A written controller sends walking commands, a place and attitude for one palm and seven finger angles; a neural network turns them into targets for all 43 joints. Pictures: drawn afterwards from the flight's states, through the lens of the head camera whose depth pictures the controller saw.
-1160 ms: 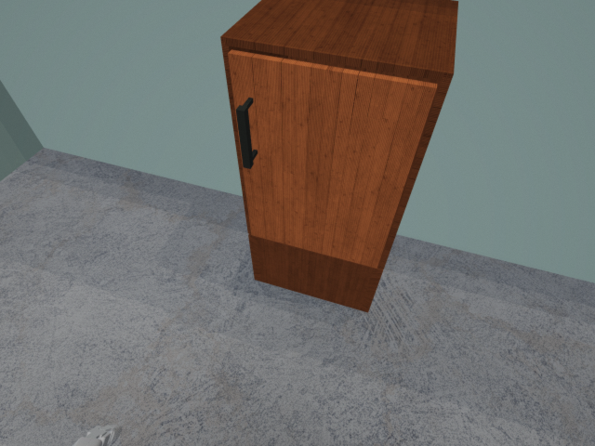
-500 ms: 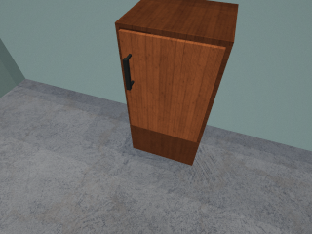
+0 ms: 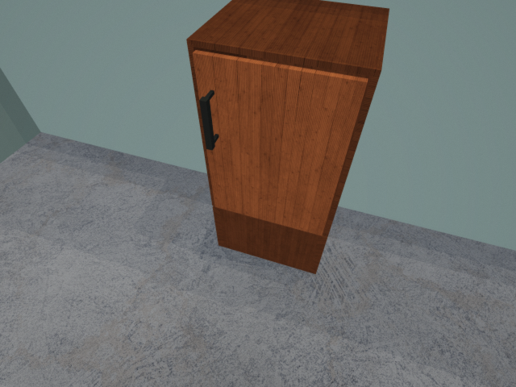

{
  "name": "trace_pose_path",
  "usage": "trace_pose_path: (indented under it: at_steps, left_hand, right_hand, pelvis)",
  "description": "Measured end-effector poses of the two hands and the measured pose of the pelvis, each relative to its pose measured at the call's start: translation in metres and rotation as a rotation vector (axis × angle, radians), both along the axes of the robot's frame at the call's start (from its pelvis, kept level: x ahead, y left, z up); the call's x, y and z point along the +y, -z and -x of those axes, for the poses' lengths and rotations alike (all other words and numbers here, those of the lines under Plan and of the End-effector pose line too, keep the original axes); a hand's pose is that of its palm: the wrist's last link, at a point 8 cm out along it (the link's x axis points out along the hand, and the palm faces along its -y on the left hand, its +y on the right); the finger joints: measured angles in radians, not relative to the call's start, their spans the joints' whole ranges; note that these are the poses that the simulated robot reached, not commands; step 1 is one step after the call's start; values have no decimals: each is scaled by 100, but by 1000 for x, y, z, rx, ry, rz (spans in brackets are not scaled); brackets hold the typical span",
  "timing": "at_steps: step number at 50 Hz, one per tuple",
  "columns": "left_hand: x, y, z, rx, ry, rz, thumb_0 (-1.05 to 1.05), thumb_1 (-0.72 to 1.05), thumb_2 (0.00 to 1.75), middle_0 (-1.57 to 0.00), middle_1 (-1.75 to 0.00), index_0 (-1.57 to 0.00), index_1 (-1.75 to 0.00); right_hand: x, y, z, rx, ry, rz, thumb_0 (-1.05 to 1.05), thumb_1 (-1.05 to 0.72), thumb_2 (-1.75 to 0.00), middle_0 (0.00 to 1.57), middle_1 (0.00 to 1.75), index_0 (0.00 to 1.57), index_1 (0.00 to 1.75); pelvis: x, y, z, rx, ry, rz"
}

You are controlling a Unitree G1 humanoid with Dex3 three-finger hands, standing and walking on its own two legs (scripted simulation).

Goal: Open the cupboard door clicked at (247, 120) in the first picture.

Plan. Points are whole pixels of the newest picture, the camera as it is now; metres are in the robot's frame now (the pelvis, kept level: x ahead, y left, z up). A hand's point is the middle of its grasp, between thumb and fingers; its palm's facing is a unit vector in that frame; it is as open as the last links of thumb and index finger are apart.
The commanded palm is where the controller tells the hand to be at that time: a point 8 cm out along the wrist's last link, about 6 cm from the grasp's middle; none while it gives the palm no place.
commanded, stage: look at it before walking up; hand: left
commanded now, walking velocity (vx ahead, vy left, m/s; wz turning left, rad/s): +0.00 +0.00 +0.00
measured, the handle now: (210, 120) +0.76 +0.17 -0.03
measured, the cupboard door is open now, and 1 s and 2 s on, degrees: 0 0 0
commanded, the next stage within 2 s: turn to face it in 0.28 s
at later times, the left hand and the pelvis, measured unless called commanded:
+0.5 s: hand out of the picture +0.06 +0.23 -0.16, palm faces -0.02 -0.95 -0.30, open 7.4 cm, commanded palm none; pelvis +0.00 +0.00 +0.00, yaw -1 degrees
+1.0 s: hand out of the picture +0.06 +0.19 -0.19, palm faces -0.12 -0.97 -0.21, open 7.4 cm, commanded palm none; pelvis -0.02 +0.02 -0.02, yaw -8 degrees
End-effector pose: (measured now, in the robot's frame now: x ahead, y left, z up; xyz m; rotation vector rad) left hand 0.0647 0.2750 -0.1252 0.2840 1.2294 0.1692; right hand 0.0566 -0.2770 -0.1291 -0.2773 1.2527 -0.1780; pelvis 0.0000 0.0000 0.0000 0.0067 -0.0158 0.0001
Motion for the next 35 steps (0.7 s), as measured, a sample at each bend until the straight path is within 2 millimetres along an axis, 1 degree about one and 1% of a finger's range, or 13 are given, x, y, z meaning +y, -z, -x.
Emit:
trace_pose_path:
  at_steps: [25,30,35]
  left_hand:
    - [-1,4,13,36,-18,6,1,91,90,-20,-30,-20,-30]
    - [-10,11,18,66,-2,25,0,91,90,-20,-30,-20,-30]
    - [-23,19,19,86,29,53,0,91,90,-20,-30,-20,-30]
  right_hand:
    - [7,1,2,1,16,-4,0,-90,-90,20,30,20,30]
    - [17,7,13,-11,63,-25,0,-90,-90,20,30,20,30]
    - [27,16,34,3,120,-54,0,-90,-90,20,30,20,30]
  pelvis:
    - [2,0,-1,-1,17,2]
    - [3,4,3,1,56,0]
    - [2,9,9,4,92,-4]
